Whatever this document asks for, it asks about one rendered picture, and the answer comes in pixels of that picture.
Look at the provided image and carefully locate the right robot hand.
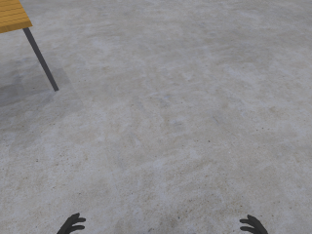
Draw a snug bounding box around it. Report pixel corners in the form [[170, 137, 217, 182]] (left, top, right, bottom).
[[239, 214, 268, 234]]

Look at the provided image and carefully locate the left robot hand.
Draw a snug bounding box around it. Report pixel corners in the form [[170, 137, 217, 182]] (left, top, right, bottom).
[[57, 213, 86, 234]]

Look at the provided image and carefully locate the table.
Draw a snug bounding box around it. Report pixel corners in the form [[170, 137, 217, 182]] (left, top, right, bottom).
[[0, 0, 59, 92]]

